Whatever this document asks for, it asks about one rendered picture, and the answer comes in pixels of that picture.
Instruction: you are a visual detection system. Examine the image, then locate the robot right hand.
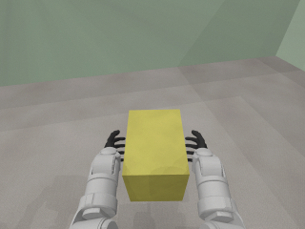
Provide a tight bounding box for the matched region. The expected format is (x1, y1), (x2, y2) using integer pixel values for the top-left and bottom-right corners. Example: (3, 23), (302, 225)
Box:
(185, 130), (208, 162)

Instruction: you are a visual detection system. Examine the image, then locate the left robot forearm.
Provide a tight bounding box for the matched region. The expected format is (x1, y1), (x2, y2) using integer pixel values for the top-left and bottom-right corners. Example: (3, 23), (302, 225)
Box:
(69, 147), (121, 229)

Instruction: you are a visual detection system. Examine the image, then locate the right robot forearm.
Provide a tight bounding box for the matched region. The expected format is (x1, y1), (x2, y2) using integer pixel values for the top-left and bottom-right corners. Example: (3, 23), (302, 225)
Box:
(192, 148), (247, 229)

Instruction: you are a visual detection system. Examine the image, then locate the robot left hand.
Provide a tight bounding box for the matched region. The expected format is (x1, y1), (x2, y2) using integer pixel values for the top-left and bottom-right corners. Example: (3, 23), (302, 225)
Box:
(104, 130), (126, 162)

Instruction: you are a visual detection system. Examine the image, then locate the carton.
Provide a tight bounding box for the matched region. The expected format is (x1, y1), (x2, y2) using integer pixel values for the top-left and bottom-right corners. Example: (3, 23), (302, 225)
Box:
(122, 109), (190, 202)

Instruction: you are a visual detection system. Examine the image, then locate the left robot upper arm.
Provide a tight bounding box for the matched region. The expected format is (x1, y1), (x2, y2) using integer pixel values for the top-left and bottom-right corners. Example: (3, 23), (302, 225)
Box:
(70, 217), (118, 229)

